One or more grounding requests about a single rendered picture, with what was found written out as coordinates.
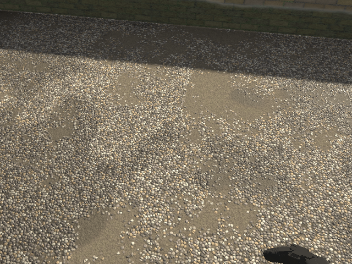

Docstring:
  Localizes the robot right hand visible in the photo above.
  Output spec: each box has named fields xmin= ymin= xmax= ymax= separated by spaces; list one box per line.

xmin=263 ymin=244 xmax=330 ymax=264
